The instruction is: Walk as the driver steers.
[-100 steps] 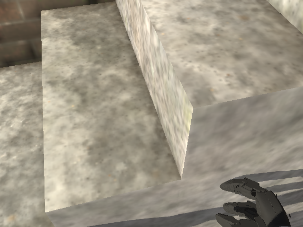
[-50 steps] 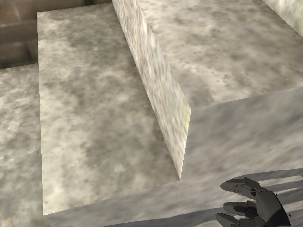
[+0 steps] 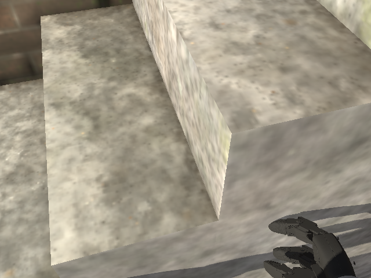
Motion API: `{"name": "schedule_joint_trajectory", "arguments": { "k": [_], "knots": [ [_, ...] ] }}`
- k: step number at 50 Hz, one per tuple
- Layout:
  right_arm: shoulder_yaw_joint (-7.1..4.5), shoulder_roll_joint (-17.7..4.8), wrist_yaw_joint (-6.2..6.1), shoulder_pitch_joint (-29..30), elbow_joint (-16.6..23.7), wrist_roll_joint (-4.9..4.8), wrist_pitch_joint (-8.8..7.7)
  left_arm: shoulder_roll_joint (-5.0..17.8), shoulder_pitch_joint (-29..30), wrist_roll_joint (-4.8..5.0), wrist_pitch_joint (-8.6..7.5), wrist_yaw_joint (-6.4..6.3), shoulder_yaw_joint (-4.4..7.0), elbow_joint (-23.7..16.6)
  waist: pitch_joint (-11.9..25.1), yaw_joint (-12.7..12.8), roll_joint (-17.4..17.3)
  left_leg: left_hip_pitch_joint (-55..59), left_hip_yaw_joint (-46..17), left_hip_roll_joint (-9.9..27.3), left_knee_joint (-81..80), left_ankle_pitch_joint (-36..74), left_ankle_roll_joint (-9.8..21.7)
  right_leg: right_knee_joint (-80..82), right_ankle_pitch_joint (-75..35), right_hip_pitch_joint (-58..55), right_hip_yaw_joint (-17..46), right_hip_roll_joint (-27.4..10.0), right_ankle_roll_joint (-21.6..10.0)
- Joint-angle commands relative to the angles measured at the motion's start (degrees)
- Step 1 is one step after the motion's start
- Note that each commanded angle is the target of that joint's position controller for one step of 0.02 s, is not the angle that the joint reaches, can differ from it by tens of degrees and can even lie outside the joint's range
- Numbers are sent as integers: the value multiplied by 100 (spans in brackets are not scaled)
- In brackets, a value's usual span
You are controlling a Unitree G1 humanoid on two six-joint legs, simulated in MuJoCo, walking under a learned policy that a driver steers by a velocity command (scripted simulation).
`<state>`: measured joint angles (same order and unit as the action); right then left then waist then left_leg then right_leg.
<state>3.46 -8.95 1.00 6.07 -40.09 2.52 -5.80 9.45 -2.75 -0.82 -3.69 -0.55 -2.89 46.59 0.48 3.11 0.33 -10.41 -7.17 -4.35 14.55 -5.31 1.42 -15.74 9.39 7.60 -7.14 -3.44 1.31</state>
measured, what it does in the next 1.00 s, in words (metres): stands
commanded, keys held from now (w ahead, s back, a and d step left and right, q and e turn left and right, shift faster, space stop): w+shift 1.00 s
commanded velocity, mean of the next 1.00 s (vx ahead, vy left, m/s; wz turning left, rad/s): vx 1.00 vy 0.00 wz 0.00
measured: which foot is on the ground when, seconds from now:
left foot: down 0.00-1.00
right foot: down 0.00-1.00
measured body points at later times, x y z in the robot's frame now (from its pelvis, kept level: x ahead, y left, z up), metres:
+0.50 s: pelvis +0.00 +0.00 +0.00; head +0.01 +0.00 +0.45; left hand +0.18 +0.21 -0.11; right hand +0.27 -0.17 -0.05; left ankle +0.02 +0.10 -0.75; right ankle -0.02 -0.13 -0.75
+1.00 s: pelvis +0.00 +0.00 +0.00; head +0.01 +0.01 +0.45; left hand +0.18 +0.21 -0.11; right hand +0.27 -0.17 -0.05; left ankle +0.02 +0.10 -0.75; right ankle -0.02 -0.13 -0.75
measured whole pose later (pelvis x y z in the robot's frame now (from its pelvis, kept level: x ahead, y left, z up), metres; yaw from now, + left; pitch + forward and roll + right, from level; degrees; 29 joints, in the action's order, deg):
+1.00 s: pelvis +0.00 +0.00 +0.00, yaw -1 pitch +1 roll +0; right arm 3.7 -9.4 1.0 5.5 -40.1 2.3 -5.7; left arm 9.8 -3.0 -0.9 -3.6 -0.2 -3.5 46.4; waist 0.3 2.8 0.7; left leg -10.2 -6.5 -4.4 14.3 -5.2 1.7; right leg -15.3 9.0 7.5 -6.1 -3.7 1.9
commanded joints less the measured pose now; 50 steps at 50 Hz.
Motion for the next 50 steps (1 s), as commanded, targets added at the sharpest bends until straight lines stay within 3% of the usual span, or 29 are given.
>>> {"name": "schedule_joint_trajectory", "arguments": {
  "k": [1,50],
  "knots": [
    [-109,-387,-12,841,580,-6,-116,401,653,5,-141,-13,99,-544,897,-42,-36,136,-624,936,-134,550,-108,146,-666,-473,597,-741,-46],
    [-98,-461,-9,763,565,-26,-107,458,689,-4,-146,8,58,-591,879,-84,-29,178,-566,947,-181,431,-95,172,-644,-435,649,-729,-2]
  ]
}}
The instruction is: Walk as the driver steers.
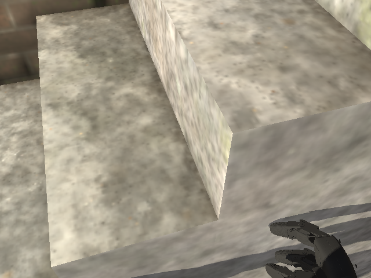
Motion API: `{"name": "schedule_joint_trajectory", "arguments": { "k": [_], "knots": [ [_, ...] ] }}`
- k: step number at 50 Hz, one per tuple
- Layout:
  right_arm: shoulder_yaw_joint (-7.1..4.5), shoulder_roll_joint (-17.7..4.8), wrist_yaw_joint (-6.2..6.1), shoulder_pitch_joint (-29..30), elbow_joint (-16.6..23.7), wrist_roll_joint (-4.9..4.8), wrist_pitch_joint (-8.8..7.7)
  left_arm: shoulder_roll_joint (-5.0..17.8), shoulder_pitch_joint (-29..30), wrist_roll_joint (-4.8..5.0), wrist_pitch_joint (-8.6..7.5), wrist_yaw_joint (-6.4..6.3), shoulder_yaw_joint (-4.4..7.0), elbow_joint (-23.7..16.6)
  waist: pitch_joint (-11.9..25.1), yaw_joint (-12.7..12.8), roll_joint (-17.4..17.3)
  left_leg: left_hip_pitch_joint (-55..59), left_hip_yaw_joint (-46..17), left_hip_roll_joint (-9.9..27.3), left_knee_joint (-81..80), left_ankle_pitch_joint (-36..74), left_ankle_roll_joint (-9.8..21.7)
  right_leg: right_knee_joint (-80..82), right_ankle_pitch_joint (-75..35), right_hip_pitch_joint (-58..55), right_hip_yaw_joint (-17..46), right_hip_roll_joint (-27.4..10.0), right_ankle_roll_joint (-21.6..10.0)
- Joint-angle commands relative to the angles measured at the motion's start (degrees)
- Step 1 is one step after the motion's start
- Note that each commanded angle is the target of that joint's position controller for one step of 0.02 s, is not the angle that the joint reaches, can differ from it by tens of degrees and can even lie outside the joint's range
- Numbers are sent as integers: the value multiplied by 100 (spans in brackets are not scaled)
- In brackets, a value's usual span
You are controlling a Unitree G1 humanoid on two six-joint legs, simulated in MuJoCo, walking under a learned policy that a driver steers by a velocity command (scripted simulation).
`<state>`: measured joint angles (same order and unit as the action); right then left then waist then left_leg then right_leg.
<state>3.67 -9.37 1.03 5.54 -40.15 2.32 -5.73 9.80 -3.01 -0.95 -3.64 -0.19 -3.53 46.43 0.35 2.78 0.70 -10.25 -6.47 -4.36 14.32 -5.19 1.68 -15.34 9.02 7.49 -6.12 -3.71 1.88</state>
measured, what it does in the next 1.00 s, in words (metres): stands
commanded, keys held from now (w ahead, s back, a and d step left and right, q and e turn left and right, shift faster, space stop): w+shift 1.00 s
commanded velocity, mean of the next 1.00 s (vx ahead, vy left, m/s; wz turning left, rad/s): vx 1.00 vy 0.00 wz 0.00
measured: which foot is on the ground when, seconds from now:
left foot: down 0.00-1.00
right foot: down 0.00-1.00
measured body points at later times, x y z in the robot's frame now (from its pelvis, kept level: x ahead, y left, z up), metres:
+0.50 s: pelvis +0.00 +0.00 +0.00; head +0.01 +0.01 +0.45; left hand +0.18 +0.21 -0.11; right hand +0.27 -0.17 -0.05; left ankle +0.02 +0.10 -0.75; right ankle -0.01 -0.13 -0.75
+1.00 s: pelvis +0.00 +0.00 +0.00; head +0.01 +0.00 +0.45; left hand +0.18 +0.21 -0.11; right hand +0.27 -0.17 -0.05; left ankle +0.02 +0.10 -0.75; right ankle -0.01 -0.14 -0.75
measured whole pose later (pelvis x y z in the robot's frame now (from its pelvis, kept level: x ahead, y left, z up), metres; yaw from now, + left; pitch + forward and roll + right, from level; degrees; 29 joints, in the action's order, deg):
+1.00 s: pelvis +0.00 +0.00 +0.00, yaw -1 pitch +1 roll +0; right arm 3.8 -9.5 1.0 5.4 -40.5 2.3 -5.8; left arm 9.8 -2.9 -0.9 -3.6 -0.1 -3.4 47.2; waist 0.4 2.6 0.6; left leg -10.1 -5.9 -4.0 14.3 -5.3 1.6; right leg -15.0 8.8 7.4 -5.3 -3.6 2.0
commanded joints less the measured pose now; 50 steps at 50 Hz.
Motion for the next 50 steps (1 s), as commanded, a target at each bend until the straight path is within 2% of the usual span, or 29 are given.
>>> {"name": "schedule_joint_trajectory", "arguments": {
  "k": [1,50],
  "knots": [
    [-118,-420,-12,815,570,-6,-115,423,714,9,-151,-27,121,-576,892,-51,-66,162,-634,948,-158,419,-121,132,-607,-424,548,-701,-58],
    [-108,-427,-20,805,537,-13,-118,420,741,17,-161,-14,124,-503,897,-71,-65,216,-566,967,-155,426,-119,161,-645,-393,607,-675,-50]
  ]
}}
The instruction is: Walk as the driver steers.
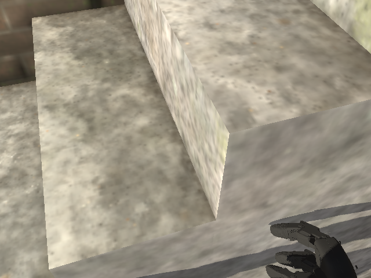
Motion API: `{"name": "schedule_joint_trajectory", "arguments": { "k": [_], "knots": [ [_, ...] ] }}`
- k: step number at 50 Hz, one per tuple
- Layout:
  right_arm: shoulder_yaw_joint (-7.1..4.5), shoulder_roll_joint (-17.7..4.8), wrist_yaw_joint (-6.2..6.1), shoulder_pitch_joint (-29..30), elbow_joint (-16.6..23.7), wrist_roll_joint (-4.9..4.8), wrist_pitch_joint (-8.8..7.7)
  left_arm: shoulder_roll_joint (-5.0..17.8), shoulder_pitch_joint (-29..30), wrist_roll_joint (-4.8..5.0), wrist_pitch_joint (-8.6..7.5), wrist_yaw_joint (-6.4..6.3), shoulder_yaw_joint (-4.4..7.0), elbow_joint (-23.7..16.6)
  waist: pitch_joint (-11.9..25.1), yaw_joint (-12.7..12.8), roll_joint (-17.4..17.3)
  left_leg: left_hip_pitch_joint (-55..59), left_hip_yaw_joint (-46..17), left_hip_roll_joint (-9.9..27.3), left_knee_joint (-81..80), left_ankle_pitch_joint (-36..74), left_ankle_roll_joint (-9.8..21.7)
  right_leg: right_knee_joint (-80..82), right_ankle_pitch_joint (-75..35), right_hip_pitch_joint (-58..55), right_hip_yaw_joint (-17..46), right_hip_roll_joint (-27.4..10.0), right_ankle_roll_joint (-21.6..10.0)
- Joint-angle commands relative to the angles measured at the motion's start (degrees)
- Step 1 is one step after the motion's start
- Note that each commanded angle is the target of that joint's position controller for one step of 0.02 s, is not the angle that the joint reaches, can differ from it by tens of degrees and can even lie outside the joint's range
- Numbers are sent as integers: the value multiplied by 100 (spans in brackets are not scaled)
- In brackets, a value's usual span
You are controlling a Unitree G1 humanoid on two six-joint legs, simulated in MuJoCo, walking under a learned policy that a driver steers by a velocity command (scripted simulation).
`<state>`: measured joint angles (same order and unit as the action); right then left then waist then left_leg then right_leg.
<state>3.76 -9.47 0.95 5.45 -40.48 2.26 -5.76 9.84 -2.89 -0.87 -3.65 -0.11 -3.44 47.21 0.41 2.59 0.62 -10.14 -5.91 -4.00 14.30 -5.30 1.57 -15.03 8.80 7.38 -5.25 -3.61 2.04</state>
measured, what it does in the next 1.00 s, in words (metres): stands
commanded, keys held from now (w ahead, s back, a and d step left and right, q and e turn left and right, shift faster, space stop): w+shift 0.64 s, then shift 0.36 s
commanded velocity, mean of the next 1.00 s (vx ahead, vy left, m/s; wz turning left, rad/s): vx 0.82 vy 0.00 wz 0.00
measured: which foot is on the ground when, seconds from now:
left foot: down 0.00-1.00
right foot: down 0.00-1.00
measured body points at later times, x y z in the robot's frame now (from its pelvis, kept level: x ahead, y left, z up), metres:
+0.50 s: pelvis +0.00 +0.00 +0.00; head +0.01 +0.00 +0.45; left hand +0.17 +0.21 -0.11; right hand +0.27 -0.17 -0.05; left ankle +0.02 +0.10 -0.75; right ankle -0.01 -0.14 -0.75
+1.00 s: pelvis +0.00 +0.00 -0.01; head +0.01 +0.00 +0.44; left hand +0.15 +0.23 -0.13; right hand +0.22 -0.20 -0.09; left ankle +0.02 +0.10 -0.75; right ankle -0.01 -0.14 -0.75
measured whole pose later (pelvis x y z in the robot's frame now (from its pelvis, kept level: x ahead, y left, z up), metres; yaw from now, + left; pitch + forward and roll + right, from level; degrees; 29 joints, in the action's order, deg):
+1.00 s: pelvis +0.00 +0.00 -0.01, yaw +0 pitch +0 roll +0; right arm 1.9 -9.3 -0.2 -0.2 -43.9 2.0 -4.4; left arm 10.7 -4.9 -0.7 -3.2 -0.8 -0.7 50.5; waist -0.8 2.1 0.7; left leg -12.3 -5.6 -3.6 21.2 -9.1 1.3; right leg -20.9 12.0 9.1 -4.7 -3.4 1.9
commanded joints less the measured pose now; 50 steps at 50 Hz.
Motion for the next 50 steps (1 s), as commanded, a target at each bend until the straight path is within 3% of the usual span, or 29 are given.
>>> {"name": "schedule_joint_trajectory", "arguments": {
  "k": [1,32,38,39,40,43,50],
  "knots": [
    [-118,-417,-13,814,569,-6,-114,415,730,8,-160,-22,115,-579,890,-53,-57,206,-621,932,-153,437,-108,130,-624,-381,522,-684,-66],
    [-116,-417,-19,805,553,-7,-117,403,768,10,-168,-11,121,-532,894,-61,-63,234,-578,951,-162,429,-113,155,-632,-362,562,-666,-63],
    [-184,-446,-58,442,330,-32,-77,554,411,38,-135,-53,234,-311,738,-44,-89,86,-617,941,139,383,-54,-116,-586,-312,528,-638,-33],
    [-195,-444,-56,405,353,-23,-62,460,259,45,-97,-39,218,-275,716,-54,-78,35,-599,990,151,386,-74,-180,-581,-305,531,-652,-46],
    [-207,-442,-71,379,290,-30,-51,534,329,32,-111,-56,259,-252,648,-37,-127,-15,-640,940,181,286,-46,-181,-499,-270,523,-628,-33],
    [-244,-445,-79,267,281,-27,-15,437,118,33,-49,-45,276,-174,608,-41,-113,-129,-635,984,233,248,-55,-317,-468,-264,518,-629,-52],
    [-323,-420,-141,7,142,-31,51,500,52,12,-21,-85,390,10,521,-34,-142,-196,-699,934,408,116,4,-472,-326,-144,509,-565,-70]
  ]
}}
